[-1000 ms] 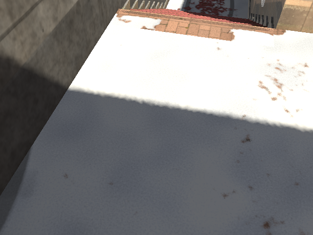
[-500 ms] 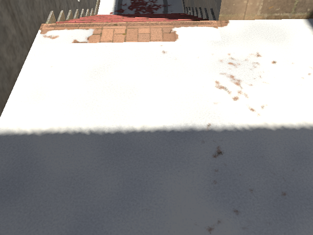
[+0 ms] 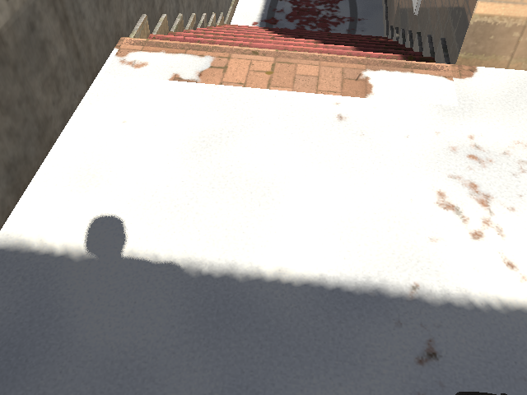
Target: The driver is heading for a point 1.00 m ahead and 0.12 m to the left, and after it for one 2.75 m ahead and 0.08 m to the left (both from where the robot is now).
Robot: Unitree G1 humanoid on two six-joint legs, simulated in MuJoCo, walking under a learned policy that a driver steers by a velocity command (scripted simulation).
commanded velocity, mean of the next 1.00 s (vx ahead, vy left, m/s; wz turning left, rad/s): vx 0.45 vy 0.00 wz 0.00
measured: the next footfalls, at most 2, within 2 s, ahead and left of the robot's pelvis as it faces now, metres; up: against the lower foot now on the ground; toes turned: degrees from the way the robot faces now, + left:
left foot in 0.10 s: +0.23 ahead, +0.13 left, +0.00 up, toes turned +2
right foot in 0.66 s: +0.54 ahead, -0.09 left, +0.00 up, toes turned -2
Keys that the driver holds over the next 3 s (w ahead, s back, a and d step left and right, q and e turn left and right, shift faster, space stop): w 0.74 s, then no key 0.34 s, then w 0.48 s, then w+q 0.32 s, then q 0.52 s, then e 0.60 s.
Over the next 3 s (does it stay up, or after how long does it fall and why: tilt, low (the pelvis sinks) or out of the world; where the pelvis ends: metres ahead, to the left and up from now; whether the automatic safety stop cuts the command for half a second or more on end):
stays up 1.01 0.04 0.01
